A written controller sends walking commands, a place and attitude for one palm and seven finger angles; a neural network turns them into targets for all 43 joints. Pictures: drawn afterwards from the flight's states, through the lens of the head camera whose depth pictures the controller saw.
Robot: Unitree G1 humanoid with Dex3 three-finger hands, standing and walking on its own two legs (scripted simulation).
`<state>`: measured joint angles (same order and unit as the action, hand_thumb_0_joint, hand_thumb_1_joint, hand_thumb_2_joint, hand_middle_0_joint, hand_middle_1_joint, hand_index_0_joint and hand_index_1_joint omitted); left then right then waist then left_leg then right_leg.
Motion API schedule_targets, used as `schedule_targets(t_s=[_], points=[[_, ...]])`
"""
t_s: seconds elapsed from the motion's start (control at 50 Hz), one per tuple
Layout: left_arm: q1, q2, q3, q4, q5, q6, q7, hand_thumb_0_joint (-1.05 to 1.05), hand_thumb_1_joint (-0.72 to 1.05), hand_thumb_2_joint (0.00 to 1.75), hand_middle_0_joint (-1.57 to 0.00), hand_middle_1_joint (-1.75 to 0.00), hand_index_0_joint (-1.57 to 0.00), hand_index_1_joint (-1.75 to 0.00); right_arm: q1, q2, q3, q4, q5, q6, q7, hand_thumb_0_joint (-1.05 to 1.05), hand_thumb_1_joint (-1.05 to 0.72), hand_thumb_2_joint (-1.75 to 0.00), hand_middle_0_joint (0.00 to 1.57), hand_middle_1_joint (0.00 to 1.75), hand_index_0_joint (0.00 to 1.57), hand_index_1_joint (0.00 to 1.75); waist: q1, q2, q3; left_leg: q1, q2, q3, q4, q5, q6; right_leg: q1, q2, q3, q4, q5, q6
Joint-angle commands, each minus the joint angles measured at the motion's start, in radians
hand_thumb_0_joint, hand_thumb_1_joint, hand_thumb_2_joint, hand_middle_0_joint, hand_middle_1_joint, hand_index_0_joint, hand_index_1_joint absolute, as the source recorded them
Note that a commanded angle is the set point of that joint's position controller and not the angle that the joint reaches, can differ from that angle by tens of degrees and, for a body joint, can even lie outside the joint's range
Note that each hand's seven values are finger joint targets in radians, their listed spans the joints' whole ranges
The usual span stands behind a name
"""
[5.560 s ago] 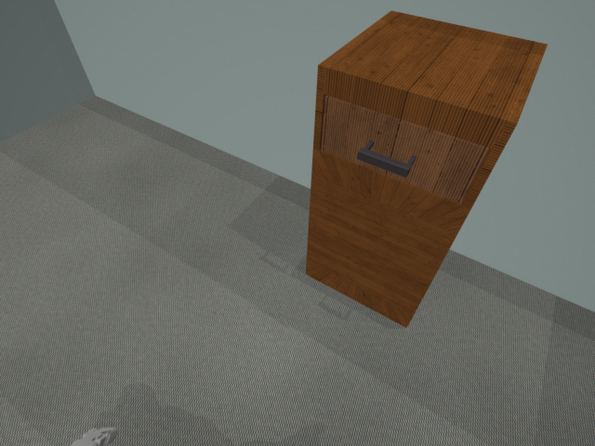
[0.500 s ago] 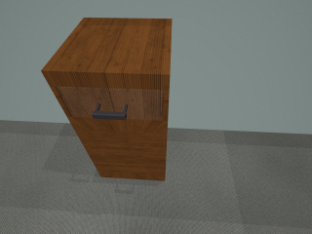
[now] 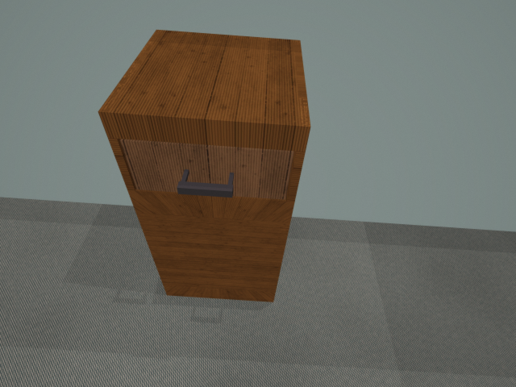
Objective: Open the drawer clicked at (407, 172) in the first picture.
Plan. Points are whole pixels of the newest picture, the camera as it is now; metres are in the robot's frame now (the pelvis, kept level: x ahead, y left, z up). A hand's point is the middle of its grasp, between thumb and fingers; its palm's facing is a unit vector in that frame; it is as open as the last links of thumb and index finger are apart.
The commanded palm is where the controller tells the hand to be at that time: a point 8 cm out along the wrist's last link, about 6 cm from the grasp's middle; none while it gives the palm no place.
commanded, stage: raise the hand with hooked fingers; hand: left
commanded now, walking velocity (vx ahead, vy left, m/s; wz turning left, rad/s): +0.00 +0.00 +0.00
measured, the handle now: (207, 182) +0.55 +0.15 -0.05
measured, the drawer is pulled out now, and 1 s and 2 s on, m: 0.00 0.00 0.00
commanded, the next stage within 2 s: move the hooked fingers above the handle in 1.88 s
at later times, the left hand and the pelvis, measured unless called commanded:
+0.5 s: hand (109, 378) +0.15 +0.24 -0.07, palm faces +0.06 -0.12 -0.99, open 9.2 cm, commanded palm +0.14 +0.24 +0.00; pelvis -0.04 +0.00 -0.06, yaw +5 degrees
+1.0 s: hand (108, 294) +0.24 +0.25 +0.01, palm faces +0.05 -0.10 -0.99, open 12.1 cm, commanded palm +0.22 +0.25 +0.07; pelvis +0.02 -0.01 -0.03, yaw +5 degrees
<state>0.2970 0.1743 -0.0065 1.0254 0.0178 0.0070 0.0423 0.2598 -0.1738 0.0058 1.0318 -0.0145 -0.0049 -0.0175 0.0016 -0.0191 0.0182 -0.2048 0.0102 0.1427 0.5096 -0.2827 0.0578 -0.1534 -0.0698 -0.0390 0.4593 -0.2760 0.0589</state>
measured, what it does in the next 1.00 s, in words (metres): stands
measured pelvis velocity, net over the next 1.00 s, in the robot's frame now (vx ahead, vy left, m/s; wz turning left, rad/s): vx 0.02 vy -0.01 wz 0.09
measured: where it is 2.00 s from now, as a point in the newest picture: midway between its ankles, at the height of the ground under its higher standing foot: outside the picture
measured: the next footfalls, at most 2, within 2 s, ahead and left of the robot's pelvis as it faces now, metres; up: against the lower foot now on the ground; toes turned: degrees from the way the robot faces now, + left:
none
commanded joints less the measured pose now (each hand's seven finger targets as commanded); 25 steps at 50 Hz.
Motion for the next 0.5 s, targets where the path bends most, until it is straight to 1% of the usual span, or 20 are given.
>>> schedule_targets(t_s=[0.0, 0.02, 0.04, 0.06, 0.08, 0.1, 0.12, 0.14, 0.16, 0.18, 0.2, 0.22, 0.26, 0.32, 0.34, 0.38, 0.4, 0.42, 0.44, 0.48], points=[[-0.162, 0.35, 0.045, -1.254, 0.213, -0.071, 0.126, 0.0, 0.85, 0.88, -0.2, -0.33, -0.2, -0.33, -0.061, -0.185, -0.016, -0.357, 0.047, -0.265, -0.062, 0.0, -0.9, -0.9, 0.2, 0.3, 0.2, 0.3, 0.03, 0.398, -0.39, 0.365, 0.137, -0.268, -0.144, 0.63, -0.121, -0.255, 0.059, -0.047, 0.261, -0.013, -0.102], [0.102, 0.144, -0.068, -1.146, 0.195, 0.075, 0.166, 0.0, 0.83, 0.87, -0.21, -0.34, -0.21, -0.34, -0.078, -0.151, -0.035, -0.338, 0.062, -0.295, -0.063, 0.0, -0.9, -0.9, 0.2, 0.3, 0.2, 0.3, -0.003, 0.313, -0.265, 0.192, 0.128, -0.277, -0.218, 0.418, -0.155, -0.353, 0.071, -0.055, 0.345, -0.164, -0.077], [0.08, 0.018, -0.184, -1.13, 0.225, 0.094, 0.16, 0.0, 0.81, 0.86, -0.21, -0.36, -0.21, -0.36, -0.053, -0.136, -0.025, -0.329, 0.062, -0.315, -0.06, 0.0, -0.9, -0.9, 0.2, 0.3, 0.2, 0.3, -0.029, 0.216, -0.109, 0.091, 0.106, -0.238, -0.197, 0.269, -0.122, -0.371, 0.068, -0.021, 0.321, -0.13, -0.078], [-0.022, 0.112, -0.141, -1.179, 0.304, 0.074, 0.188, 0.0, 0.78, 0.85, -0.21, -0.37, -0.21, -0.37, -0.074, -0.172, -0.042, -0.365, 0.044, -0.319, -0.058, 0.0, -0.9, -0.9, 0.2, 0.3, 0.2, 0.3, -0.036, 0.164, -0.038, -0.002, 0.084, -0.232, -0.144, 0.124, -0.095, -0.393, 0.07, -0.02, 0.251, -0.134, -0.085], [-0.012, 0.164, -0.117, -1.142, 0.415, 0.065, 0.218, 0.0, 0.76, 0.84, -0.21, -0.39, -0.21, -0.39, -0.075, -0.194, -0.045, -0.391, 0.023, -0.308, -0.054, 0.0, -0.9, -0.9, 0.2, 0.3, 0.2, 0.3, -0.042, 0.092, -0.049, -0.073, 0.065, -0.228, -0.09, -0.022, -0.078, -0.398, 0.081, -0.025, 0.184, -0.125, -0.094], [0.037, 0.149, -0.133, -1.068, 0.516, 0.06, 0.24, 0.0, 0.74, 0.83, -0.21, -0.4, -0.21, -0.4, -0.085, -0.2, -0.043, -0.436, 0.005, -0.29, -0.049, 0.0, -0.9, -0.9, 0.2, 0.3, 0.2, 0.3, -0.035, 0.006, -0.046, -0.146, 0.037, -0.211, -0.026, -0.091, -0.058, -0.405, 0.093, -0.016, 0.143, -0.125, -0.102], [0.1, 0.174, -0.102, -1.032, 0.613, 0.053, 0.26, 0.0, 0.71, 0.82, -0.21, -0.42, -0.21, -0.42, -0.094, -0.212, -0.052, -0.482, -0.006, -0.265, -0.035, 0.0, -0.9, -0.9, 0.2, 0.3, 0.2, 0.3, 0.003, 0.017, -0.116, -0.176, 0.01, -0.189, 0.017, -0.068, -0.051, -0.377, 0.106, 0.029, 0.133, -0.147, -0.114], [0.151, 0.182, -0.083, -1.001, 0.715, 0.043, 0.286, 0.0, 0.69, 0.81, -0.22, -0.43, -0.22, -0.43, -0.115, -0.21, -0.052, -0.521, -0.024, -0.228, -0.021, 0.0, -0.9, -0.9, 0.2, 0.3, 0.2, 0.3, 0.036, 0.011, -0.172, -0.194, -0.001, -0.182, 0.05, -0.056, -0.054, -0.384, 0.118, 0.045, 0.157, -0.172, -0.124], [0.189, 0.176, -0.101, -0.946, 0.799, 0.037, 0.311, 0.0, 0.67, 0.8, -0.22, -0.45, -0.22, -0.45, -0.155, -0.204, -0.054, -0.562, -0.033, -0.192, -0.015, 0.0, -0.9, -0.9, 0.2, 0.3, 0.2, 0.3, 0.051, -0.082, -0.088, -0.294, -0.006, -0.19, 0.046, -0.215, -0.053, -0.448, 0.113, 0.09, 0.138, -0.32, -0.123], [0.211, 0.139, -0.128, -0.881, 0.864, 0.02, 0.33, 0.0, 0.64, 0.79, -0.22, -0.47, -0.22, -0.47, -0.16, -0.197, -0.057, -0.574, -0.029, -0.154, -0.007, 0.0, -0.9, -0.9, 0.2, 0.3, 0.2, 0.3, 0.047, -0.208, -0.026, -0.372, -0.018, -0.175, 0.067, -0.286, -0.05, -0.494, 0.113, 0.105, 0.135, -0.415, -0.124], [0.222, 0.125, -0.13, -0.875, 0.916, -0.004, 0.346, 0.0, 0.62, 0.78, -0.22, -0.48, -0.22, -0.48, -0.178, -0.197, -0.061, -0.601, -0.027, -0.118, 0.002, 0.0, -0.9, -0.9, 0.2, 0.3, 0.2, 0.3, 0.063, -0.259, -0.039, -0.398, -0.035, -0.156, 0.101, -0.262, -0.046, -0.492, 0.111, 0.13, 0.135, -0.442, -0.131], [0.208, 0.147, -0.104, -0.878, 0.972, -0.027, 0.363, 0.0, 0.6, 0.77, -0.22, -0.5, -0.22, -0.5, -0.188, -0.194, -0.064, -0.61, -0.021, -0.086, 0.013, 0.0, -0.9, -0.9, 0.2, 0.3, 0.2, 0.3, 0.089, -0.259, -0.06, -0.397, -0.043, -0.155, 0.125, -0.2, -0.046, -0.481, 0.114, 0.166, 0.145, -0.393, -0.142], [0.122, 0.193, -0.065, -0.972, 1.043, -0.054, 0.4, 0.0, 0.55, 0.75, -0.22, -0.53, -0.22, -0.53, -0.237, -0.184, -0.061, -0.656, -0.025, -0.03, 0.029, 0.0, -0.9, -0.9, 0.2, 0.3, 0.2, 0.3, 0.113, -0.198, -0.138, -0.407, -0.049, -0.16, 0.154, -0.191, -0.04, -0.478, 0.099, 0.171, 0.188, -0.375, -0.146], [-0.052, 0.293, 0.018, -1.122, 1.125, -0.072, 0.465, 0.0, 0.48, 0.72, -0.23, -0.57, -0.23, -0.57, -0.253, -0.173, -0.069, -0.687, -0.039, 0.029, 0.034, 0.0, -0.9, -0.9, 0.2, 0.3, 0.2, 0.3, 0.11, -0.03, -0.216, -0.359, -0.04, -0.212, 0.195, -0.229, -0.032, -0.547, 0.108, 0.177, 0.26, -0.373, -0.148], [-0.104, 0.306, 0.019, -1.177, 1.139, -0.077, 0.488, 0.0, 0.46, 0.71, -0.23, -0.58, -0.23, -0.58, -0.258, -0.169, -0.07, -0.701, -0.049, 0.042, 0.039, 0.0, -0.9, -0.9, 0.2, 0.3, 0.2, 0.3, 0.095, 0.003, -0.256, -0.312, -0.029, -0.239, 0.235, -0.212, -0.031, -0.609, 0.106, 0.193, 0.28, -0.366, -0.146], [-0.189, 0.306, 0.01, -1.242, 1.147, -0.09, 0.515, 0.0, 0.41, 0.69, -0.24, -0.62, -0.24, -0.62, -0.257, -0.167, -0.07, -0.71, -0.06, 0.059, 0.043, 0.0, -0.9, -0.9, 0.2, 0.3, 0.2, 0.3, 0.061, 0.065, -0.297, -0.243, -0.022, -0.27, 0.3, -0.183, -0.038, -0.709, 0.107, 0.204, 0.312, -0.354, -0.147], [-0.232, 0.312, 0.006, -1.278, 1.132, -0.096, 0.519, 0.0, 0.39, 0.68, -0.24, -0.63, -0.24, -0.63, -0.256, -0.169, -0.069, -0.71, -0.062, 0.065, 0.04, 0.0, -0.9, -0.9, 0.2, 0.3, 0.2, 0.3, 0.049, 0.109, -0.328, -0.219, -0.022, -0.277, 0.312, -0.166, -0.041, -0.718, 0.109, 0.199, 0.327, -0.329, -0.148], [-0.262, 0.32, 0.008, -1.298, 1.12, -0.093, 0.522, 0.0, 0.36, 0.67, -0.24, -0.64, -0.24, -0.64, -0.263, -0.166, -0.066, -0.701, -0.065, 0.072, 0.034, 0.0, -0.9, -0.9, 0.2, 0.3, 0.2, 0.3, 0.037, 0.109, -0.326, -0.209, -0.017, -0.302, 0.315, -0.167, -0.041, -0.72, 0.114, 0.186, 0.339, -0.3, -0.145], [-0.264, 0.309, -0.009, -1.295, 1.104, -0.088, 0.517, 0.0, 0.34, 0.66, -0.24, -0.66, -0.24, -0.66, -0.26, -0.171, -0.063, -0.698, -0.065, 0.073, 0.031, 0.0, -0.9, -0.9, 0.2, 0.3, 0.2, 0.3, 0.029, 0.141, -0.334, -0.193, -0.015, -0.304, 0.315, -0.152, -0.044, -0.723, 0.114, 0.17, 0.35, -0.271, -0.143], [-0.233, 0.304, -0.024, -1.287, 1.075, -0.061, 0.492, 0.0, 0.29, 0.64, -0.24, -0.69, -0.24, -0.69, -0.26, -0.172, -0.057, -0.692, -0.059, 0.084, 0.026, 0.0, -0.9, -0.9, 0.2, 0.3, 0.2, 0.3, 0.03, 0.154, -0.352, -0.162, -0.007, -0.31, 0.295, -0.083, -0.05, -0.677, 0.117, 0.126, 0.354, -0.182, -0.14]])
